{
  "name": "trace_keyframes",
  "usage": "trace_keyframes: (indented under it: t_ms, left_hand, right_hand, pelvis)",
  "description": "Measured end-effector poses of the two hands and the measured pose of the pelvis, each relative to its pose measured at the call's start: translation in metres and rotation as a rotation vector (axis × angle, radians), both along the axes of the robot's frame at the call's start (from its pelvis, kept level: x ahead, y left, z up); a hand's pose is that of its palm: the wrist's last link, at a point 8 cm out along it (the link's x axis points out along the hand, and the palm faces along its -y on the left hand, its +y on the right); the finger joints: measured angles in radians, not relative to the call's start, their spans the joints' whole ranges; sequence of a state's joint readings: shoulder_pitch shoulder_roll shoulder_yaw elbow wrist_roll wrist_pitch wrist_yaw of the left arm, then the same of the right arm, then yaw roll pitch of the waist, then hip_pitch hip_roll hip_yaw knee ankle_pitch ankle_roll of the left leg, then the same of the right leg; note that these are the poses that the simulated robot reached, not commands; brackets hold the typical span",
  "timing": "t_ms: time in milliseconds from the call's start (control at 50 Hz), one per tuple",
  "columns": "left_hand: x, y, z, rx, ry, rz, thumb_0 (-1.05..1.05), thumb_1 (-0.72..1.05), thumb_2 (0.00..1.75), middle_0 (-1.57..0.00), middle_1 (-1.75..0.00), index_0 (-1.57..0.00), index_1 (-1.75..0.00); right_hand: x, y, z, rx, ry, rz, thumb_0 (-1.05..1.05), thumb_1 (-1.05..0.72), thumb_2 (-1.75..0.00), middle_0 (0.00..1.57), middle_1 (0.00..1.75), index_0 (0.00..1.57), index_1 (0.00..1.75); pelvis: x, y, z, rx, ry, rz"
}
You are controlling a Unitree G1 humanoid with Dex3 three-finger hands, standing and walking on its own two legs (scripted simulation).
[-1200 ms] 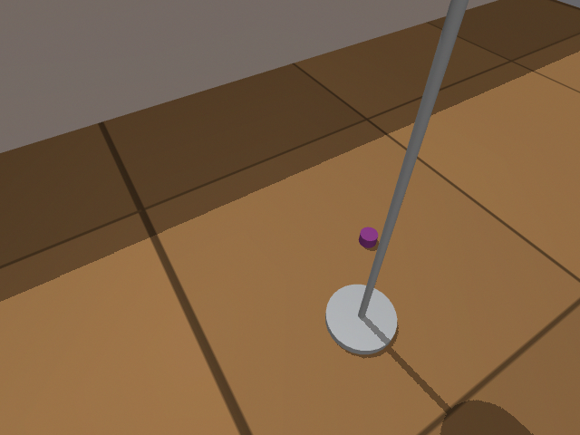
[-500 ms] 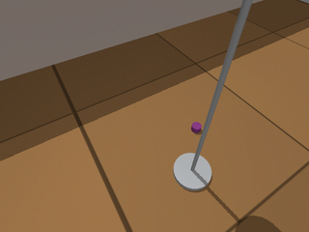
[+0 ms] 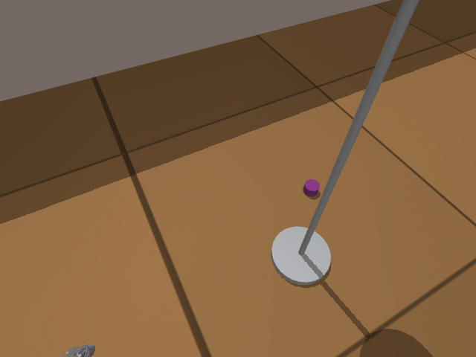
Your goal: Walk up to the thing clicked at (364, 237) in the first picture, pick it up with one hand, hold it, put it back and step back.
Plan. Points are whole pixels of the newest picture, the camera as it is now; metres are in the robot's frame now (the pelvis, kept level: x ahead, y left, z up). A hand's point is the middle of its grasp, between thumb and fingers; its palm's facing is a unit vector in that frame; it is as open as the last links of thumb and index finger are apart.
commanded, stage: walk up
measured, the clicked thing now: (311, 187) +0.95 -0.38 -0.75
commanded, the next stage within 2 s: none
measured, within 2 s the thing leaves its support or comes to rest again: neither
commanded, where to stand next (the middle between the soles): +0.05 +0.01 m, yaw +55 degrees
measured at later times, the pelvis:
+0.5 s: pelvis -0.02 -0.03 -0.02, yaw +24 degrees
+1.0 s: pelvis -0.01 -0.06 -0.02, yaw +41 degrees
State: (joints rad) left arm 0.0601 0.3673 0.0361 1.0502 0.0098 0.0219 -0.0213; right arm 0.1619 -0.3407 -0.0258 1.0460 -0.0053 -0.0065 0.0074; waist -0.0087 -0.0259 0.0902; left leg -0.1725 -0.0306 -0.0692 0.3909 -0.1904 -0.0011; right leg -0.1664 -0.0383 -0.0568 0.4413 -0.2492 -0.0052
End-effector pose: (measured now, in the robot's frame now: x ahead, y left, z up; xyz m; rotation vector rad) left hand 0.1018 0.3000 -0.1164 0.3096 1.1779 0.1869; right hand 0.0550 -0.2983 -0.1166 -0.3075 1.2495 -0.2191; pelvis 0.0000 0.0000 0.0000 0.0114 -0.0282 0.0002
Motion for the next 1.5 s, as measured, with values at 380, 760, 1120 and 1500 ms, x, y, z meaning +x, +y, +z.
trace_keyframes:
  t_ms: [380,760,1120,1500]
  left_hand:
    - [-0.108,-0.021,0.012,0.044,-0.088,0.256,0.01,0.90,0.90,-0.21,-0.30,-0.20,-0.30]
    - [-0.224,-0.023,-0.013,0.030,-0.018,0.562,0.01,0.90,0.90,-0.21,-0.30,-0.20,-0.30]
    - [-0.307,-0.079,0.036,0.186,-0.004,0.755,0.01,0.90,0.90,-0.21,-0.30,-0.21,-0.30]
    - [-0.327,-0.085,-0.026,0.009,-0.007,0.921,0.01,0.90,0.90,-0.21,-0.30,-0.20,-0.30]
  right_hand:
    - [0.110,-0.027,0.010,-0.050,-0.084,0.402,0.00,-0.90,-0.90,0.20,0.30,0.20,0.30]
    - [0.188,0.057,0.019,-0.057,-0.211,0.706,0.00,-0.90,-0.90,0.20,0.30,0.21,0.30]
    - [0.218,0.077,-0.009,0.037,-0.099,0.897,0.00,-0.90,-0.90,0.20,0.30,0.21,0.30]
    - [0.220,0.134,0.007,-0.067,-0.142,1.028,0.00,-0.90,-0.90,0.20,0.30,0.21,0.30]
  pelvis:
    - [-0.018,-0.040,-0.010,0.018,-0.005,0.323]
    - [-0.011,-0.030,-0.024,-0.013,-0.014,0.576]
    - [-0.017,-0.055,-0.016,0.006,0.004,0.785]
    - [-0.020,-0.025,-0.027,-0.009,-0.001,0.928]
